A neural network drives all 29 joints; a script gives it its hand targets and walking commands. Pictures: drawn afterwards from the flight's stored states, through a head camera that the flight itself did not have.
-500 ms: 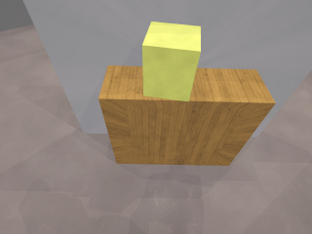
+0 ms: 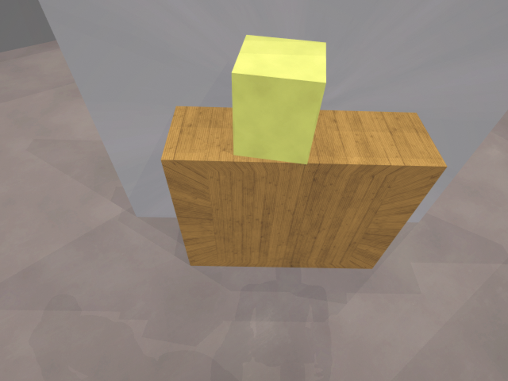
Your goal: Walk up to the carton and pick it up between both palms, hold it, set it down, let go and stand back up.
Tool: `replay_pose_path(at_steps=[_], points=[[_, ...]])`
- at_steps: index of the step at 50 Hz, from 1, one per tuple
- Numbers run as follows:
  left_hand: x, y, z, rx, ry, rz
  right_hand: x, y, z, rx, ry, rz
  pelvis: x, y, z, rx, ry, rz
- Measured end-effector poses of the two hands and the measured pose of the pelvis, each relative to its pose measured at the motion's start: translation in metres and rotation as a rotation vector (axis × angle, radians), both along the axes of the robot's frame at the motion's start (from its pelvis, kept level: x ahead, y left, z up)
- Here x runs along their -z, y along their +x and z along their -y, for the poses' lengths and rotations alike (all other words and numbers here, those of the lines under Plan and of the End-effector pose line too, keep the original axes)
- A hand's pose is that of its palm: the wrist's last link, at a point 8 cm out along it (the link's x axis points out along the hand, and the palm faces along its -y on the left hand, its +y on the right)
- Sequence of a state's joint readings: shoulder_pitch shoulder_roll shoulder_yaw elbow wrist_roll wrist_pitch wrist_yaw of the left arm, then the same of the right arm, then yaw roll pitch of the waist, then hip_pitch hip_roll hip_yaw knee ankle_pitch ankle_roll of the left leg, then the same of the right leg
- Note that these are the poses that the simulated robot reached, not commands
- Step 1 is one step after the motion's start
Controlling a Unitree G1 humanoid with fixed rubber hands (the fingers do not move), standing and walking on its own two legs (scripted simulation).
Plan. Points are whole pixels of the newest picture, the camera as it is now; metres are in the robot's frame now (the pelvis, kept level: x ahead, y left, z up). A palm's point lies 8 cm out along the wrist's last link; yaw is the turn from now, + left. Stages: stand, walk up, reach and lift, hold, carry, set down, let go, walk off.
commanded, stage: stand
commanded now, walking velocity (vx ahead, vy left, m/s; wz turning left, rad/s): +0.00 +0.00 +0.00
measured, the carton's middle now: (277, 101) +0.78 -0.06 +0.00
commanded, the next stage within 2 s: walk up in 0.58 s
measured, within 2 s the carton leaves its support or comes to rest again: neither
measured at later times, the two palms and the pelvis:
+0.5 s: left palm out of the picture -0.03 +0.20 -0.15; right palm out of the picture -0.03 -0.19 -0.15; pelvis +0.01 +0.00 +0.00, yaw +0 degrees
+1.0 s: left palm out of the picture +0.04 +0.22 -0.14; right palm out of the picture -0.02 -0.25 -0.16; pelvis +0.05 -0.02 -0.02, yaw -5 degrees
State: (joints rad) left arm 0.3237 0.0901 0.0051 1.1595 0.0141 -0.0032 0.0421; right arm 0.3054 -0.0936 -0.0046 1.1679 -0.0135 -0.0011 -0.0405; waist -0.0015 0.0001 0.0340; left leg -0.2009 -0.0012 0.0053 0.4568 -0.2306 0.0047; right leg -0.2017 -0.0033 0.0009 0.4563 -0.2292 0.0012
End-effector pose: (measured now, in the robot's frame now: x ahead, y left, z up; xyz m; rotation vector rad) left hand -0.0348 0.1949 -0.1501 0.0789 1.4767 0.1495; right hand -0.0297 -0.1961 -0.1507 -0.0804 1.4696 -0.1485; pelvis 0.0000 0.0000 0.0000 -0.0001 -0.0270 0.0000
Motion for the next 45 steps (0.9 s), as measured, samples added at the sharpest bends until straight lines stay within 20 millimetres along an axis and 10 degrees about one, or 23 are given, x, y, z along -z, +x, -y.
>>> replay_pose_path(at_steps=[38, 45], points=[[0.000, 0.021, -0.007, 0.011, -0.003, 0.009, -0.002, 0.022, -0.005, -0.009, -0.005, 0.017, -0.001, 0.016, -0.006, 0.001, 0.002, -0.006], [-0.005, 0.040, -0.018, 0.077, 0.042, 0.039, 0.001, 0.023, 0.020, 0.092, -0.047, 0.087, 0.004, 0.030, 0.001, 0.072, 0.017, -0.004]])
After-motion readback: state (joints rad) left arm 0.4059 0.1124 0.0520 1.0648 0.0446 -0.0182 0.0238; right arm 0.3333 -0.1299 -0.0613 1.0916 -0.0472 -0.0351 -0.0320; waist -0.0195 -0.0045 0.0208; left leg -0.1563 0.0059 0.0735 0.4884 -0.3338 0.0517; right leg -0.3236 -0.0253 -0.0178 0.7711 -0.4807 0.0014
